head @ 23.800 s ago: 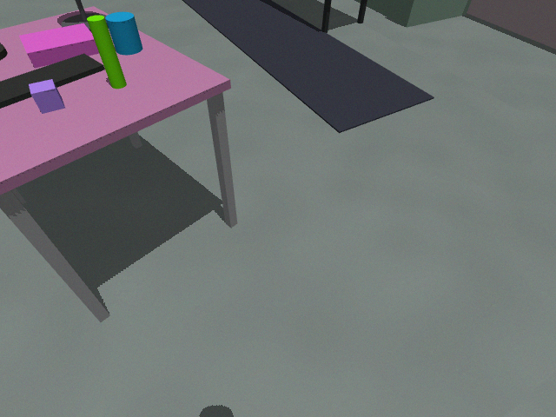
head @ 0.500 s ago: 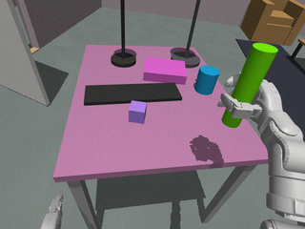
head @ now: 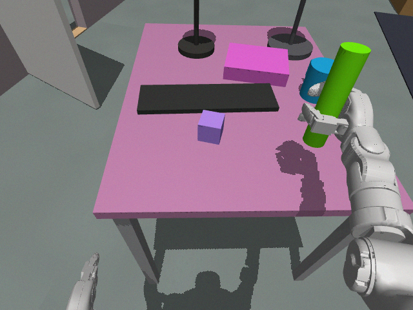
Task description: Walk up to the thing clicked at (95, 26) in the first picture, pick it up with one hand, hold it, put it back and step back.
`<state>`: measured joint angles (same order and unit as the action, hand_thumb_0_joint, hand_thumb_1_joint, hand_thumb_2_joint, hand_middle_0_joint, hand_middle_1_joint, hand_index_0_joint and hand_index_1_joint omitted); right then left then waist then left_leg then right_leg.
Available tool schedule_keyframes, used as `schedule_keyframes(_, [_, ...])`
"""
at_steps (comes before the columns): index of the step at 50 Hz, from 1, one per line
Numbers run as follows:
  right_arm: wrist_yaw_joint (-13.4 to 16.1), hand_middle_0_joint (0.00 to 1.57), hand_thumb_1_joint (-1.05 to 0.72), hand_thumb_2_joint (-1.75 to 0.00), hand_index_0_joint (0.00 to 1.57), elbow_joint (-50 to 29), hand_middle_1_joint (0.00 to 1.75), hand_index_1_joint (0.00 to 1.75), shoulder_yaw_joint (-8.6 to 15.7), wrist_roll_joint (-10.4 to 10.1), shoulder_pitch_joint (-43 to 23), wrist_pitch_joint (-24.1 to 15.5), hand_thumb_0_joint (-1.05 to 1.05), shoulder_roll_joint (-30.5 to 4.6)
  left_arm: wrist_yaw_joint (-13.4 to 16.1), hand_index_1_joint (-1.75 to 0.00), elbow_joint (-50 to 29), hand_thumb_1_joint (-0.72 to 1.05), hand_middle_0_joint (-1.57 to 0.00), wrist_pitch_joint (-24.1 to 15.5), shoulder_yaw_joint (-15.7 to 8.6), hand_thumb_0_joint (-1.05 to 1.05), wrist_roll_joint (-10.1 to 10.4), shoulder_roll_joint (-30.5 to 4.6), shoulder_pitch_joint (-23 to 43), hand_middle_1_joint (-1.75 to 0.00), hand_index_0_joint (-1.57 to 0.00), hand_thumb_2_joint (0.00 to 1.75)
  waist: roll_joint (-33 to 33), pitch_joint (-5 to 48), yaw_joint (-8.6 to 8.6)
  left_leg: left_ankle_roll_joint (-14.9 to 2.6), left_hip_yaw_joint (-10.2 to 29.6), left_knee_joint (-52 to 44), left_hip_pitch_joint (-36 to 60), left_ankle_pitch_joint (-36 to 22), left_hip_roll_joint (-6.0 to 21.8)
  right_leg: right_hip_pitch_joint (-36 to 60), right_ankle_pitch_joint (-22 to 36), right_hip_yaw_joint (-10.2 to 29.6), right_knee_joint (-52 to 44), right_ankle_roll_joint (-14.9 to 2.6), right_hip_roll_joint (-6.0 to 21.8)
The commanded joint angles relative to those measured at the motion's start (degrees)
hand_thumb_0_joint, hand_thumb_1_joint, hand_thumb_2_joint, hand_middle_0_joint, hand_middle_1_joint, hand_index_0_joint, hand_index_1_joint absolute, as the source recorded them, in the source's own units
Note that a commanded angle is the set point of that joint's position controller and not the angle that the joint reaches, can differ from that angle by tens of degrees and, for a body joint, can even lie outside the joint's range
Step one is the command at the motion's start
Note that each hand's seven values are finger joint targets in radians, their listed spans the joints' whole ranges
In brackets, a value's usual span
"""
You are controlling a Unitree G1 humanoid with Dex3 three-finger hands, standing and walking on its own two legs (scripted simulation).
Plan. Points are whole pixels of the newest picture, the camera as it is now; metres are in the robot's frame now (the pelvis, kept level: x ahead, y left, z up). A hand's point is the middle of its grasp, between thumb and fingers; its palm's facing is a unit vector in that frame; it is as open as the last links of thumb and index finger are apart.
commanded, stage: crouch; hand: right
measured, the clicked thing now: (331, 100) +0.46 -0.18 +0.19
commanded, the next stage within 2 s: lower in 0.76 s
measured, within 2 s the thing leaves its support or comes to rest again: rests again in 1.90 s
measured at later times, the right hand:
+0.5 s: hand (308, 110) +0.50 -0.17 +0.13, palm faces +0.02 +1.00 +0.01, open 5.9 cm
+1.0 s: hand (301, 109) +0.53 -0.17 +0.11, palm faces +0.02 +1.00 +0.01, open 5.8 cm
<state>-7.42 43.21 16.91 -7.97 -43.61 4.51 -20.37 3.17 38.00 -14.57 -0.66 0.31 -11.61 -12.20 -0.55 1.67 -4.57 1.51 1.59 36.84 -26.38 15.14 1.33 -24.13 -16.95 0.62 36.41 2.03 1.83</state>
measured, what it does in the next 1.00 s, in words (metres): stands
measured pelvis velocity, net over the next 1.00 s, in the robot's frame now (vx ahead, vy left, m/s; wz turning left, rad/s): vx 0.02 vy -0.01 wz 0.02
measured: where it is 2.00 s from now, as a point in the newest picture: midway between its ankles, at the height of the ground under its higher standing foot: outside the picture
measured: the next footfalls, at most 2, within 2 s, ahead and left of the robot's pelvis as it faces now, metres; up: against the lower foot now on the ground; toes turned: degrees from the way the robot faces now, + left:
none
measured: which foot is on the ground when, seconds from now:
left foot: down 0.00-1.00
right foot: down 0.00-1.00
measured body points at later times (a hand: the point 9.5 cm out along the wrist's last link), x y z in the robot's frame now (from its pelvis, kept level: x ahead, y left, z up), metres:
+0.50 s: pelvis +0.02 -0.01 -0.01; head +0.07 -0.02 +0.44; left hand +0.16 +0.24 -0.07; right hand +0.49 -0.22 +0.13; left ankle +0.04 +0.13 -0.72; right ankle +0.02 -0.14 -0.72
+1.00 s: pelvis +0.02 -0.01 -0.02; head +0.10 -0.02 +0.42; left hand +0.16 +0.25 -0.07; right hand +0.52 -0.22 +0.11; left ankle +0.04 +0.13 -0.72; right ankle +0.02 -0.14 -0.72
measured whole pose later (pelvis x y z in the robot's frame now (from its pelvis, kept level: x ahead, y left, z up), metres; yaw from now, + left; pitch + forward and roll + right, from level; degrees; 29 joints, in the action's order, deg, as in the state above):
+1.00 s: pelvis +0.02 -0.01 -0.02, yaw +1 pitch +14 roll +1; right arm -9.1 65.3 20.5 -4.3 -54.5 -11.7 -26.9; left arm 1.3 19.8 -5.6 0.2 -0.1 -12.2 -15.5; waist 0.4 5.1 -10.0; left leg 1.8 1.9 44.2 -39.8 18.8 0.3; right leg -38.3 -22.2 0.5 46.1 1.7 2.8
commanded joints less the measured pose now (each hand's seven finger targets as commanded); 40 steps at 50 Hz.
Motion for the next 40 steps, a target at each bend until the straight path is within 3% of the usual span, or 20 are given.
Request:
schedule_keyframes(1, [-0.56,1.47,-0.56,-1.38,1.48,-9.08,1.51,1.51,2.03,-0.65,-31.24,-9.20,0.00,-13.73,0.87,-0.05,-13.40,-0.57,-0.05,-2.17,-1.83,0.00,0.32,-6.69,6.28,-0.04,-0.04,0.06,0.30,24.71,0.27,-0.58,-2.20,-4.31,8.16,-10.74,-1.18,7.58,8.43,-1.29,-3.44,-2.54,-1.84])
schedule_keyframes(5, [-1.67,1.45,-0.57,-1.37,1.46,-2.06,1.49,1.49,2.17,-0.48,-31.20,-12.45,0.00,-14.17,0.60,-0.05,-11.81,-0.56,-0.05,-0.17,0.07,0.00,0.29,-4.68,0.65,-0.04,-0.04,0.06,-1.62,23.26,-0.79,-0.75,-2.26,-3.55,5.25,-12.80,-1.49,6.74,10.70,-1.40,-2.23,-2.43,-1.77])
schedule_keyframes(8, [-1.43,1.43,-0.56,-1.34,1.44,-2.58,1.46,1.46,3.24,-0.17,-33.84,-14.46,0.00,-16.84,0.71,-0.04,-14.74,-0.56,-0.05,0.81,-2.78,0.00,0.16,-7.82,1.27,-0.04,-0.05,0.05,-2.64,25.76,-1.37,-0.88,-2.22,-2.85,5.14,-14.33,-1.56,7.93,12.65,-1.47,-1.41,-2.28,-1.64])
schedule_keyframes(11, [-1.99,1.40,-0.53,-1.32,1.41,-3.15,1.44,1.44,1.54,-0.28,-35.89,-15.86,0.00,-14.05,0.08,-0.04,-16.03,-0.56,-0.05,1.59,0.19,0.00,0.27,-4.84,1.54,-0.04,-0.05,0.05,-4.13,27.96,-1.46,-1.17,-2.39,-1.76,4.89,-16.81,-1.93,8.56,17.13,-1.22,-0.11,-1.95,-1.27])
schedule_keyframes(12, [-1.92,1.39,-0.54,-1.31,1.41,-2.37,1.43,1.43,2.09,-0.24,-35.55,-16.06,0.00,-14.84,0.21,-0.04,-16.76,-0.56,-0.05,1.78,-1.18,0.00,0.29,-6.30,1.27,-0.04,-0.05,0.05,-3.77,29.19,-1.57,-1.22,-2.61,-1.46,4.56,-17.47,-2.15,9.73,19.25,-1.02,0.36,-1.84,-1.05])
schedule_keyframes(13, [-1.59,1.40,-0.54,-1.32,1.41,-3.20,1.43,1.43,2.93,0.09,-35.92,-16.28,0.00,-17.18,0.51,-0.05,-17.67,-0.56,-0.05,2.16,-3.37,0.00,0.29,-8.64,0.37,-0.04,-0.05,0.06,-3.27,28.94,-2.00,-1.21,-2.78,-1.57,4.55,-17.09,-2.29,9.53,18.54,-0.94,0.20,-1.89,-0.95])
schedule_keyframes(14, [-1.56,1.39,-0.53,-1.31,1.40,-1.67,1.42,1.42,2.57,0.16,-35.18,-16.26,0.00,-16.47,0.42,-0.05,-16.70,-0.56,-0.05,2.55,-3.65,0.00,0.14,-9.11,-0.09,-0.04,-0.05,0.05,-4.24,28.81,-2.01,-1.27,-2.62,-1.58,4.05,-17.01,-2.19,9.62,18.50,-1.10,0.35,-1.89,-1.07])
schedule_keyframes(16, [-1.41,1.38,-0.52,-1.30,1.39,-2.14,1.41,1.41,1.86,0.11,-36.71,-16.68,0.00,-14.44,0.01,-0.04,-18.66,-0.55,-0.05,2.71,-1.11,0.00,0.21,-6.17,1.89,-0.04,-0.05,0.05,-4.10,28.27,-1.93,-1.31,-2.69,-1.63,3.78,-15.29,-2.27,8.28,15.81,-1.13,0.24,-1.90,-1.05])
schedule_keyframes(19, [-1.30,1.37,-0.53,-1.28,1.38,0.27,1.39,1.39,1.59,0.35,-35.56,-16.84,0.00,-14.14,0.13,-0.04,-18.81,-0.55,-0.05,3.19,-2.60,0.00,0.34,-7.56,-0.32,-0.04,-0.05,0.05,-3.74,28.59,-2.97,-1.41,-2.86,-1.42,2.27,-14.82,-2.59,8.66,15.82,-1.01,0.46,-1.87,-0.72])
schedule_keyframes(20, [-1.48,1.38,-0.53,-1.28,1.38,1.63,1.40,1.40,0.88,0.31,-34.71,-16.79,0.00,-13.06,-0.04,-0.04,-19.75,-0.56,-0.05,3.17,-1.06,0.00,0.25,-6.43,0.27,-0.04,-0.05,0.05,-3.74,27.30,-2.81,-1.39,-3.08,-1.49,2.12,-14.64,-2.67,7.74,16.13,-0.96,0.53,-1.76,-0.70])
schedule_keyframes(22, [-1.13,1.38,-0.56,-1.28,1.38,1.92,1.39,1.39,2.53,0.63,-35.29,-17.15,0.00,-15.60,-0.04,-0.04,-18.91,-0.55,-0.05,3.58,-2.20,0.00,0.25,-7.17,-1.35,-0.04,-0.05,0.05,-3.27,27.78,-2.91,-1.26,-2.77,-1.10,2.21,-15.55,-2.58,7.01,16.25,-1.25,1.06,-1.99,-0.88])
schedule_keyframes(24, [-1.16,1.39,-0.56,-1.28,1.39,1.82,1.40,1.40,2.21,0.61,-35.44,-17.53,0.00,-15.19,-0.50,-0.04,-19.30,-0.55,-0.05,3.84,-1.10,0.00,0.07,-6.48,-1.29,-0.04,-0.05,0.05,-5.21,26.55,-2.45,-1.52,-2.75,-0.90,1.49,-14.91,-2.56,6.33,16.45,-1.24,1.10,-1.73,-0.81])
schedule_keyframes(25, [-1.01,1.39,-0.55,-1.29,1.40,1.46,1.41,1.41,2.90,0.83,-36.86,-17.84,0.00,-16.48,-0.36,-0.03,-20.56,-0.55,-0.04,3.80,-2.89,0.00,0.03,-8.06,-0.80,-0.04,-0.05,0.04,-4.68,27.91,-2.94,-1.50,-2.78,-0.78,0.76,-14.74,-2.73,7.41,16.80,-1.02,1.44,-1.75,-0.55])
schedule_keyframes(27, [-1.11,1.39,-0.56,-1.28,1.39,2.69,1.40,1.40,2.36,0.75,-36.32,-18.08,0.00,-15.14,-0.62,-0.04,-20.79,-0.55,-0.05,4.02,-2.03,0.00,-0.01,-7.34,-0.99,-0.04,-0.05,0.04,-3.52,27.98,-3.00,-1.44,-2.68,-0.21,1.71,-15.94,-2.66,6.26,17.07,-1.19,2.01,-1.89,-0.74])
schedule_keyframes(30, [-1.28,1.39,-0.57,-1.28,1.40,2.39,1.40,1.40,3.32,0.90,-38.03,-18.94,0.00,-16.84,-0.70,-0.04,-21.73,-0.55,-0.05,4.26,-1.69,0.00,-0.05,-7.10,-1.20,-0.04,-0.05,0.05,-4.55,29.49,-3.27,-1.48,-2.63,0.64,0.99,-16.49,-2.77,6.31,18.52,-1.03,3.02,-1.78,-0.60])
schedule_keyframes(32, [-1.40,1.40,-0.58,-1.28,1.40,4.20,1.40,1.40,3.92,1.08,-37.79,-19.00,0.00,-17.51,-0.52,-0.04,-22.11,-0.55,-0.04,4.44,-3.25,0.00,-0.06,-8.22,-1.64,-0.04,-0.05,0.04,-3.50,29.60,-4.18,-1.27,-2.35,0.92,0.72,-17.05,-2.60,5.40,17.57,-1.21,3.79,-2.11,-0.82])
schedule_keyframes(34, [-1.51,1.41,-0.59,-1.29,1.41,3.21,1.42,1.42,3.66,1.18,-38.44,-19.49,0.00,-17.55,-0.89,-0.04,-24.27,-0.55,-0.04,4.53,-1.58,0.00,-0.04,-7.13,0.17,-0.04,-0.04,0.04,-4.52,31.15,-3.61,-1.26,-1.95,1.45,2.16,-17.33,-2.28,4.27,16.64,-1.53,4.02,-2.25,-1.15])
schedule_keyframes(35, [-1.18,1.41,-0.57,-1.29,1.41,1.82,1.42,1.42,4.56,1.38,-40.33,-19.81,0.00,-19.44,-0.67,-0.03,-24.61,-0.54,-0.04,4.70,-2.51,0.00,0.02,-7.93,-0.05,-0.04,-0.05,0.04,-4.05,31.92,-3.81,-1.17,-1.80,1.64,2.76,-17.44,-2.20,3.47,15.66,-1.64,4.20,-2.44,-1.22])
schedule_keyframes(38, [-1.41,1.41,-0.58,-1.29,1.41,5.51,1.41,1.41,3.76,1.35,-38.51,-19.46,0.00,-17.44,-0.79,-0.03,-24.57,-0.54,-0.04,5.16,-1.81,0.00,0.11,-7.21,-1.88,-0.04,-0.05,0.04,-3.25,29.09,-4.42,-1.22,-2.20,1.76,1.10,-15.49,-2.48,2.03,13.47,-1.40,4.04,-2.43,-1.12])
schedule_keyframes(40, [-1.40,1.43,-0.61,-1.30,1.42,5.08,1.43,1.43,3.57,1.81,-39.80,-19.83,0.00,-17.68,-1.03,-0.03,-24.87,-0.55,-0.04,5.21,-1.30,0.00,0.00,-6.56,-1.84,-0.04,-0.04,0.04,-4.49,31.37,-4.50,-1.23,-1.81,2.28,0.31,-16.44,-2.43,2.68,14.71,-1.54,5.01,-2.45,-1.25])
